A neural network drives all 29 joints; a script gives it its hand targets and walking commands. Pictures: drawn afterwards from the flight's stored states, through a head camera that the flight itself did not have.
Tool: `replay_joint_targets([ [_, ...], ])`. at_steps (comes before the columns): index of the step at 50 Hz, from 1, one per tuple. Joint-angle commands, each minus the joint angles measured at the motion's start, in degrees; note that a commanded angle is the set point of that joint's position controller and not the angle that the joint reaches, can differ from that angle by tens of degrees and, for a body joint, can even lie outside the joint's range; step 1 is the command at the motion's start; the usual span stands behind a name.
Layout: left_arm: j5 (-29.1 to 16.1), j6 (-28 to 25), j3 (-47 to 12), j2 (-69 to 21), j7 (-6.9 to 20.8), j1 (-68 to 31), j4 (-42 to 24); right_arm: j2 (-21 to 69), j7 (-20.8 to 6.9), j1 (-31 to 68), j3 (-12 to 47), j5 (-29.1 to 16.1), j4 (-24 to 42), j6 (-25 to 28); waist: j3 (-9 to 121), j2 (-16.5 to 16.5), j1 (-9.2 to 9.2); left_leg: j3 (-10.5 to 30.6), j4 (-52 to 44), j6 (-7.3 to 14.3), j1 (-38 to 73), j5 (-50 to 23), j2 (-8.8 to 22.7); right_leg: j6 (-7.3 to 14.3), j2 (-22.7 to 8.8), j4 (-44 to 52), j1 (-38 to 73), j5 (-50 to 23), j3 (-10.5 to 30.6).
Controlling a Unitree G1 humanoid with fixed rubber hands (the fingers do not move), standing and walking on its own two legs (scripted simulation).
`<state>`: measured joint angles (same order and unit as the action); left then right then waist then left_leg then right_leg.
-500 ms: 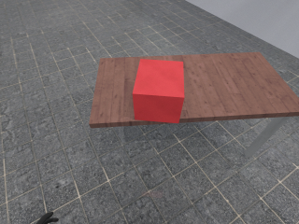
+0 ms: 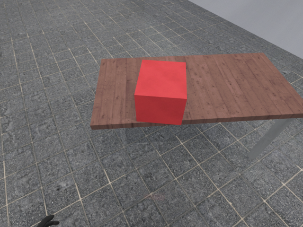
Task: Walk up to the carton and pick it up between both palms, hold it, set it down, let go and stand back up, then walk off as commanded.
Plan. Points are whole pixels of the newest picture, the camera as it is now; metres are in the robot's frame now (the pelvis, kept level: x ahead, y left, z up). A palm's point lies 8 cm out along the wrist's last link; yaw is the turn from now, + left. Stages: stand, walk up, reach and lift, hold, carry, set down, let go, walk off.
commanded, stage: walk up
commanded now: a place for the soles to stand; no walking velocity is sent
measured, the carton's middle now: (161, 91) +0.70 -0.03 -0.11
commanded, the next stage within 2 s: none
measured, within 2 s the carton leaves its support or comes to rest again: neither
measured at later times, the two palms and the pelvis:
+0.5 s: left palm out of the picture +0.11 +0.32 -0.10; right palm out of the picture +0.07 -0.31 -0.10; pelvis +0.00 +0.00 +0.00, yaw +0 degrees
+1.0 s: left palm out of the picture +0.11 +0.32 -0.10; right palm out of the picture +0.07 -0.31 -0.09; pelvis +0.00 +0.00 +0.00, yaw +0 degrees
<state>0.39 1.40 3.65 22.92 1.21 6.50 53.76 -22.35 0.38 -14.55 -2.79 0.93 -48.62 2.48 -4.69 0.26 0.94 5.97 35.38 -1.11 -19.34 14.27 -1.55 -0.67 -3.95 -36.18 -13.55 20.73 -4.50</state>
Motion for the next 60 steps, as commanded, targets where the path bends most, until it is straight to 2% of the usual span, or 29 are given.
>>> replay_joint_targets([
  [1,0.62,-1.12,2.08,11.67,-0.30,-2.83,-4.57,-13.46,0.87,0.68,-0.94,0.22,0.74,1.38,6.99,2.18,-2.77,10.54,-7.33,6.01,-4.04,-7.51,5.55,4.63,-2.49,6.97,5.87,3.19,5.43],
  [2,0.68,-1.22,2.10,11.02,-0.37,-2.90,-4.47,-13.11,0.88,1.06,-0.65,0.48,0.42,1.36,6.23,1.18,-2.94,10.07,-7.25,5.66,-5.12,-7.75,5.06,4.71,-2.99,8.05,6.68,2.75,5.79],
  [3,0.54,-1.49,2.00,11.44,-0.31,-1.98,-3.97,-12.27,0.85,0.95,-0.64,0.21,0.67,1.34,6.09,3.72,-3.02,8.34,-6.23,4.85,-4.87,-9.02,4.37,5.42,-3.90,9.29,6.38,2.28,6.19],
  [5,0.36,-1.52,2.01,12.23,-0.33,-2.07,-4.13,-12.81,0.67,0.87,-0.70,-0.22,0.61,1.33,6.80,3.64,-2.47,5.97,-4.88,4.43,-2.53,-9.63,3.17,5.63,-4.93,9.72,5.76,1.10,6.74],
  [9,0.42,-1.23,2.18,12.07,-0.34,-3.44,-4.72,-13.08,0.72,-0.09,-0.96,0.24,0.22,1.33,7.06,3.20,-2.22,6.08,-4.97,4.77,-1.42,-10.71,3.38,5.44,-4.27,7.81,5.07,-0.15,5.35],
  [10,0.31,-1.04,2.32,11.81,-0.28,-4.12,-5.07,-13.71,0.76,-0.03,-0.93,0.26,0.23,1.44,6.97,1.52,-2.48,7.76,-5.96,5.32,-2.12,-10.29,4.04,5.06,-3.59,6.15,4.63,0.99,4.86],
  [12,0.56,-1.01,2.19,11.22,-0.22,-2.64,-4.19,-13.58,0.93,0.53,-0.89,0.38,0.03,1.42,7.10,2.77,-2.83,10.48,-7.38,6.09,-3.77,-7.85,5.34,4.67,-2.11,6.22,6.49,1.50,5.20],
  [13,0.36,-1.17,2.18,11.41,-0.31,-1.75,-4.60,-13.52,0.91,1.45,-0.92,0.47,0.82,1.50,8.38,1.84,-3.43,9.30,-6.21,5.74,-3.13,-9.65,5.09,5.03,-3.18,6.88,6.86,0.66,5.26],
  [14,0.55,-1.32,2.39,11.70,-0.43,-1.91,-4.13,-12.66,0.93,1.69,-0.68,0.41,0.72,1.41,5.93,3.03,-3.40,8.32,-5.21,5.26,-5.29,-10.20,4.20,5.51,-4.13,8.57,6.51,0.24,6.39],
  [16,0.53,-1.33,2.27,12.28,-0.36,-2.71,-4.50,-12.07,0.82,0.77,-0.67,0.18,0.25,1.39,6.76,3.62,-2.43,5.22,-3.79,4.29,-3.25,-9.72,2.53,5.97,-5.26,9.38,6.04,-0.22,6.77],
  [18,0.57,-1.25,2.31,12.62,-0.34,-3.05,-4.72,-12.23,0.85,0.30,-0.74,-0.09,0.24,1.42,6.70,4.90,-2.36,4.69,-3.40,4.06,-1.71,-11.59,2.56,6.05,-5.15,8.57,5.10,-1.43,5.53],
  [23,0.50,-1.15,2.17,11.72,-0.39,-2.88,-4.47,-13.23,0.89,0.13,-0.84,0.23,0.51,1.32,7.47,1.59,-2.41,8.85,-5.35,5.49,-2.62,-11.02,4.66,5.01,-3.22,6.75,6.23,0.08,4.88],
  [25,0.37,-1.26,2.28,11.45,-0.42,-1.72,-4.35,-13.00,0.83,1.23,-0.93,0.04,0.90,1.16,6.50,2.55,-3.22,8.59,-6.07,5.42,-4.36,-8.58,4.52,5.72,-3.49,8.00,6.41,1.71,5.97],
  [30,0.50,-1.39,2.36,12.03,-0.35,-3.04,-4.46,-12.06,0.79,0.43,-0.68,-0.10,0.47,1.29,6.73,4.10,-2.88,4.28,-3.23,4.09,-2.31,-9.03,2.41,6.19,-5.48,9.71,4.59,1.93,6.50],
  [31,0.71,-1.21,2.24,12.12,-0.27,-4.17,-5.04,-13.08,0.78,-0.61,-0.92,0.08,-0.16,1.29,6.20,4.90,-1.85,5.77,-4.24,4.51,-2.79,-8.57,2.91,5.96,-5.06,8.71,4.60,0.77,6.51],
  [33,0.47,-1.09,2.46,11.83,-0.22,-3.17,-4.97,-13.46,0.77,-0.21,-1.18,0.38,0.01,1.42,7.22,1.59,-2.29,7.37,-5.38,5.09,-2.00,-9.58,4.06,5.31,-3.73,6.80,4.79,1.48,4.90],
  [35,0.09,-0.93,2.17,10.87,-0.20,-2.54,-4.56,-13.95,0.87,0.35,-0.94,0.47,0.19,1.57,7.44,0.37,-3.17,11.03,-7.89,6.30,-3.04,-9.36,6.03,4.45,-2.00,5.06,6.02,1.59,4.57],
  [37,0.47,-1.17,2.36,11.50,-0.28,-0.82,-3.87,-13.40,0.90,1.54,-0.75,0.10,0.61,1.43,8.24,2.06,-3.69,11.00,-6.77,6.09,-3.84,-10.72,5.75,5.06,-2.63,6.99,7.84,0.62,5.49],
  [38,0.52,-1.24,2.11,11.89,-0.33,-2.14,-4.58,-13.52,0.95,1.26,-0.77,0.10,0.60,1.36,7.64,3.37,-3.29,9.59,-6.69,5.89,-4.62,-10.82,5.01,5.15,-2.98,6.81,7.88,0.32,6.21],
  [40,0.57,-1.43,2.32,11.82,-0.42,-1.77,-4.20,-12.10,0.85,1.58,-0.54,-0.10,0.71,1.30,7.03,2.84,-2.73,5.88,-3.24,4.08,-3.04,-10.58,2.71,6.24,-5.43,9.84,5.93,-1.43,7.15],
  [43,0.64,-1.32,2.45,12.70,-0.39,-2.99,-4.59,-11.92,0.66,-0.45,-0.85,-0.23,-0.14,1.26,6.78,5.38,-1.90,3.85,-2.71,3.68,-1.28,-10.46,2.16,6.44,-5.77,9.81,5.11,-0.16,6.05],
  [47,0.53,-0.99,2.48,11.89,-0.35,-2.85,-5.02,-13.03,0.91,0.08,-0.94,0.22,0.41,1.40,7.36,2.45,-2.86,7.13,-4.99,5.47,-2.34,-8.74,4.02,5.60,-4.24,7.11,5.01,2.30,5.64],
  [51,0.62,-1.07,2.24,11.60,-0.32,-1.96,-4.38,-13.46,0.94,1.10,-0.95,0.55,0.68,1.41,6.76,1.05,-2.96,9.58,-5.87,5.70,-4.47,-8.95,4.95,5.08,-3.26,7.35,5.89,2.46,5.52],
  [52,0.35,-1.13,2.25,12.07,-0.29,-2.21,-4.31,-13.27,0.91,1.31,-0.75,0.08,0.69,1.31,6.45,3.12,-3.27,9.53,-6.54,5.82,-4.83,-7.56,4.70,5.22,-3.22,7.72,6.19,3.65,5.78],
  [56,0.59,-1.36,2.28,12.21,-0.27,-3.11,-4.77,-12.80,0.82,0.07,-0.89,0.24,0.19,1.47,7.08,2.48,-2.48,5.72,-4.65,4.33,-3.50,-9.01,3.01,6.05,-5.06,8.94,5.93,1.09,6.44],
  [57,0.57,-1.30,2.29,11.80,-0.26,-2.87,-4.56,-12.70,0.77,0.22,-0.82,0.19,-0.02,1.40,6.55,4.19,-2.62,5.33,-4.87,4.47,-2.62,-9.28,3.02,5.73,-4.68,8.98,5.69,2.07,5.90],
  [58,1.11,-2.65,4.28,15.42,0.89,3.95,-6.24,-14.86,-0.81,-3.34,-2.57,0.20,2.07,1.86,11.14,5.36,-4.52,4.15,-4.42,5.68,-5.27,13.67,1.17,7.18,-5.07,10.92,12.16,19.75,8.54],
  [59,1.85,-3.13,5.25,18.53,0.96,7.73,-4.77,-15.43,-1.39,-0.64,-2.77,0.54,2.46,1.69,8.69,7.88,-6.74,-1.94,-1.26,3.03,-13.69,18.52,-1.78,8.50,-8.35,16.41,17.80,29.03,13.73],
  [60,1.97,-3.34,6.09,19.70,0.85,8.25,-4.37,-13.85,-1.66,-0.66,-2.77,0.73,2.91,1.50,6.34,16.63,-6.48,-7.51,7.71,2.89,-17.14,11.81,-1.51,10.48,-14.58,21.53,18.90,28.48,19.92],
])
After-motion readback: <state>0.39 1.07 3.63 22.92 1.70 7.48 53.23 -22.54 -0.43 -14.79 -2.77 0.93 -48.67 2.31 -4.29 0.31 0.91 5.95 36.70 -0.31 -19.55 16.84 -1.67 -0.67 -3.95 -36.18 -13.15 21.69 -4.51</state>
